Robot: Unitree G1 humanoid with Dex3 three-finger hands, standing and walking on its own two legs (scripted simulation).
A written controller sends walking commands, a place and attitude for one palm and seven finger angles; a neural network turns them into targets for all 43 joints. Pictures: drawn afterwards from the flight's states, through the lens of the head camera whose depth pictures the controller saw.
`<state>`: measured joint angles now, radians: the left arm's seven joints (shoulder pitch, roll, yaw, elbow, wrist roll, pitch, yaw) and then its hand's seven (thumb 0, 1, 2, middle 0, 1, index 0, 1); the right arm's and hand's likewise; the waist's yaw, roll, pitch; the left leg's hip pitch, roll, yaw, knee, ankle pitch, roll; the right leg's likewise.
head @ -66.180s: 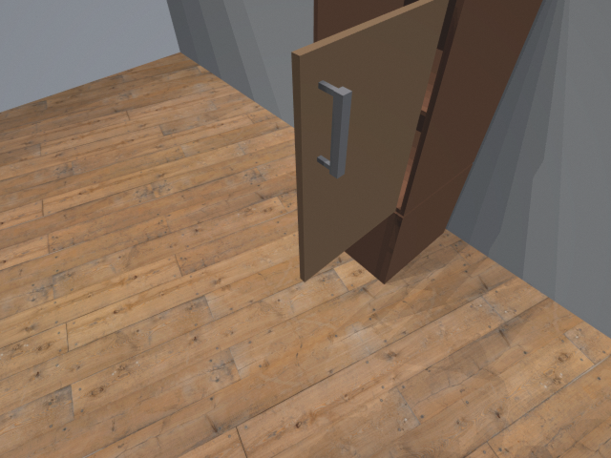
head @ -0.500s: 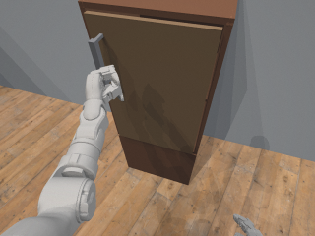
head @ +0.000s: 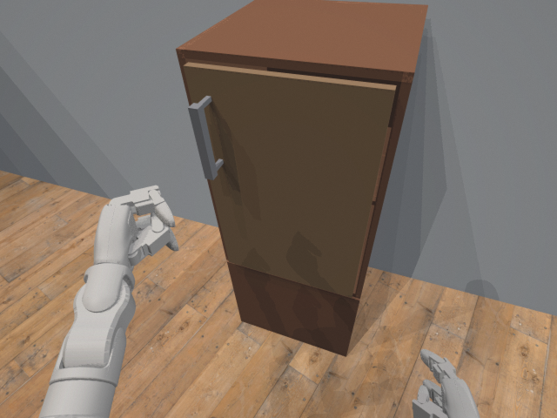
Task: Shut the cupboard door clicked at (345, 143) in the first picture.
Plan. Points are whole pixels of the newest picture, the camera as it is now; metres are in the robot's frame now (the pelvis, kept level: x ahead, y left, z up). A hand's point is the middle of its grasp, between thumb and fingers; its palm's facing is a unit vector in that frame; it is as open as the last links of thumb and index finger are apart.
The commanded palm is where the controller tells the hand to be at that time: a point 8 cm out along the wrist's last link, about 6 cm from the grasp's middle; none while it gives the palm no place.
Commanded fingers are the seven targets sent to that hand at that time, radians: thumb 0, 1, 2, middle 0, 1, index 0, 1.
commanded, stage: draw the hand back to the body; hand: left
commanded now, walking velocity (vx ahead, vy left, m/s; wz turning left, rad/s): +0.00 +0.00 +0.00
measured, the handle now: (208, 139) +0.60 +0.18 +0.11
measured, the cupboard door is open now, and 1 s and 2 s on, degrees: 0 0 0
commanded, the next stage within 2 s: step back with the hand held close in 0.96 s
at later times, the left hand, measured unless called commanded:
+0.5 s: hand (67, 287) +0.22 +0.26 +0.15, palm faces +0.42 -0.83 -0.37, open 5.5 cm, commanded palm +0.17 +0.30 +0.17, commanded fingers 0.00 0.90 0.90 -0.28 -0.39 -0.28 -0.39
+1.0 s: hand (45, 300) +0.20 +0.27 +0.16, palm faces +0.47 -0.79 -0.39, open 7.4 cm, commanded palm +0.15 +0.30 +0.18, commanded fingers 0.00 0.90 0.90 -0.20 -0.30 -0.20 -0.30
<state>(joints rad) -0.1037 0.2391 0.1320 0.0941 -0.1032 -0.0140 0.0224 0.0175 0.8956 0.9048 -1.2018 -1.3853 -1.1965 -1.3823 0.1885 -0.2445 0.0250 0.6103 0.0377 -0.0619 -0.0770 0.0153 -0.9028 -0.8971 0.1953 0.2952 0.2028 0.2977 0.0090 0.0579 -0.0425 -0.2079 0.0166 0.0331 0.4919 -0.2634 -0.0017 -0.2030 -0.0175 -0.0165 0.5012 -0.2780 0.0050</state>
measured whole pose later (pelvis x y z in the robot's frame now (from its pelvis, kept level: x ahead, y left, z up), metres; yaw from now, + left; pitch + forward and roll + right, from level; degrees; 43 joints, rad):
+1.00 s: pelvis +0.01 +0.00 +0.01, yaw +1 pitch -4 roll +0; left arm 0.44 0.33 0.34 -0.35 -0.06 -0.07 0.09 0.02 0.89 0.90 -0.22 -0.31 -0.21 -0.30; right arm 0.19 -0.21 0.03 0.63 0.00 -0.09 -0.09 0.01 -0.90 -0.90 0.20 0.30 0.21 0.30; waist 0.07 0.07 -0.01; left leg -0.09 0.02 0.02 0.42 -0.25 0.00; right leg -0.07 -0.02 -0.03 0.40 -0.25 0.01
